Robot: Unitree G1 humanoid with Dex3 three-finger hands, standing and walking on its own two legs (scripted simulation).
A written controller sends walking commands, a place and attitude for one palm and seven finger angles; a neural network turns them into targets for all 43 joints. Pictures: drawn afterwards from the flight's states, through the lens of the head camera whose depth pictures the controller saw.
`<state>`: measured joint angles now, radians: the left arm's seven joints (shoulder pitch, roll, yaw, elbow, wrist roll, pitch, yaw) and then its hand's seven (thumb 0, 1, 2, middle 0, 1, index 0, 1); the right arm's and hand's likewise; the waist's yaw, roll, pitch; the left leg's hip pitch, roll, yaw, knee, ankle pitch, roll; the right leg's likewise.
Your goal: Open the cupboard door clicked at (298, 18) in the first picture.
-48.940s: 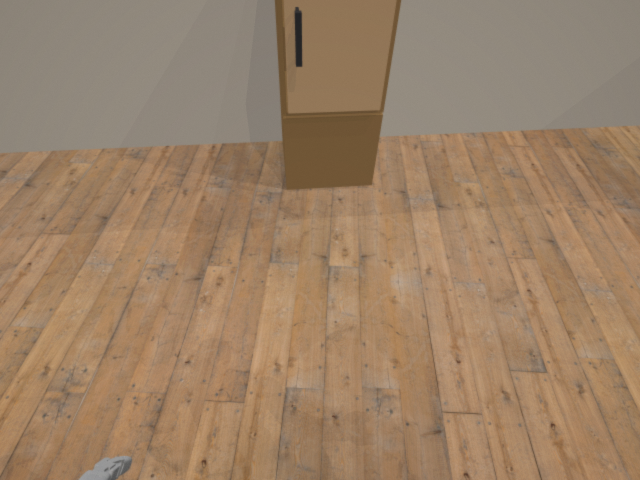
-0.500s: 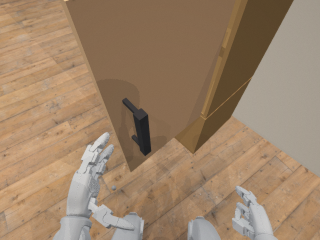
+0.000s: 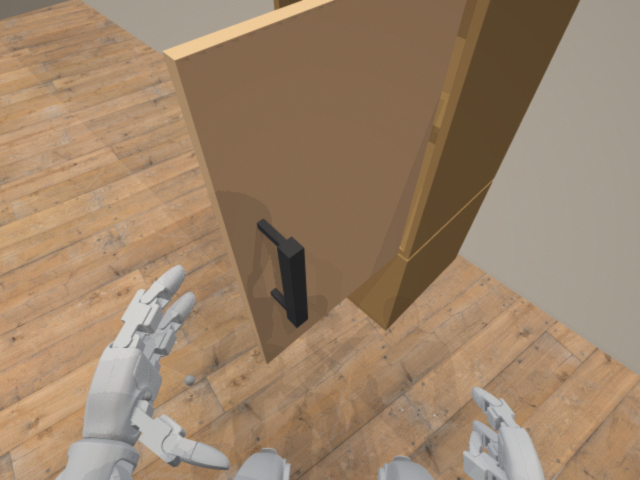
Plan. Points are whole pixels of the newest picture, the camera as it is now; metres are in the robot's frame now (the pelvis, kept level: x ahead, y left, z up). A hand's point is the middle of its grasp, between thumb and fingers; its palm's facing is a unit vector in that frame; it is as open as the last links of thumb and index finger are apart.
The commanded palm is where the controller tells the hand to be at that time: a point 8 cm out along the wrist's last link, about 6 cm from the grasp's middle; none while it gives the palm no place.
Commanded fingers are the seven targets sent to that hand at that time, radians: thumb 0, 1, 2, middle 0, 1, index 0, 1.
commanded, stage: draw the hand back to the body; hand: left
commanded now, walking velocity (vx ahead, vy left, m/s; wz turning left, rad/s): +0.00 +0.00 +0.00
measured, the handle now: (283, 277) +0.36 +0.07 +0.04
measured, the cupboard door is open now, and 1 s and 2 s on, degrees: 88 88 88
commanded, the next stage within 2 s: step back with the hand held close in 1.30 s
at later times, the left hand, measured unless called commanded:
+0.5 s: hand (87, 354) +0.21 +0.22 +0.15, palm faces +0.22 -0.90 -0.37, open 14.1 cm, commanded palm +0.18 +0.26 +0.18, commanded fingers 0.00 0.20 0.60 -0.17 -0.30 -0.17 -0.30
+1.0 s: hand out of the picture +0.23 +0.27 +0.26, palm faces +0.47 -0.78 -0.41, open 8.3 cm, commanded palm +0.18 +0.30 +0.26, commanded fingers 0.00 0.90 0.90 -0.20 -0.30 -0.20 -0.30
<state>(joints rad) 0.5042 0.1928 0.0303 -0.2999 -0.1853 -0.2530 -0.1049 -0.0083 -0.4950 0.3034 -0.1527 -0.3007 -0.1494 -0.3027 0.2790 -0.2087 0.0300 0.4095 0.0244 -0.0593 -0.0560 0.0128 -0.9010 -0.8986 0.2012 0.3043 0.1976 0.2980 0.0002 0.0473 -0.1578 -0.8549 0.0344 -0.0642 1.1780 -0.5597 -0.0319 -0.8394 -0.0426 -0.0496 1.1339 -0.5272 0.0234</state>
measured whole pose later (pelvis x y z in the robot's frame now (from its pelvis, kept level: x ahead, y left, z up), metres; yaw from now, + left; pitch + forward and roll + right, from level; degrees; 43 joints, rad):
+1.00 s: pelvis +0.04 +0.01 +0.09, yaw -2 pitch -3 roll -1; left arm 0.45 0.36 0.37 -0.43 -0.05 -0.08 0.13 0.01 0.73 0.83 -0.20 -0.30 -0.20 -0.30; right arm 0.22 -0.23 0.04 0.61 0.00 -0.16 -0.10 0.01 -0.90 -0.90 0.20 0.30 0.20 0.30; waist 0.07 0.05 0.00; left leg -0.14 0.04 0.01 0.51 -0.32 -0.02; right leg -0.14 -0.03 -0.01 0.47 -0.28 0.04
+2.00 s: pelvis -0.05 +0.03 +0.08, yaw -3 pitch -2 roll -1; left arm 0.53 0.41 0.45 -0.48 -0.02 -0.17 0.14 0.02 0.89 0.90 -0.21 -0.30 -0.21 -0.30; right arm 0.18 -0.23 0.01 0.53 0.02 -0.04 -0.09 0.01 -0.90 -0.90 0.20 0.30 0.20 0.30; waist 0.02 0.00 0.06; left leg -0.31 0.03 0.04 0.56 -0.22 0.02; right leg -0.31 -0.05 0.02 0.49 -0.14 0.06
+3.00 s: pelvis -0.29 +0.01 +0.09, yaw +4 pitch +0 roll +0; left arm 0.54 0.41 0.43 -0.55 -0.02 -0.21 0.17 0.02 0.89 0.90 -0.21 -0.30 -0.21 -0.30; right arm 0.28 -0.14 0.06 0.64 -0.01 -0.18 -0.05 0.01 -0.90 -0.90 0.20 0.30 0.20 0.30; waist 0.02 -0.05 -0.03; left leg -0.17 0.07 0.14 0.47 -0.29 0.00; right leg -0.31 0.02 -0.10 0.72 -0.40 0.02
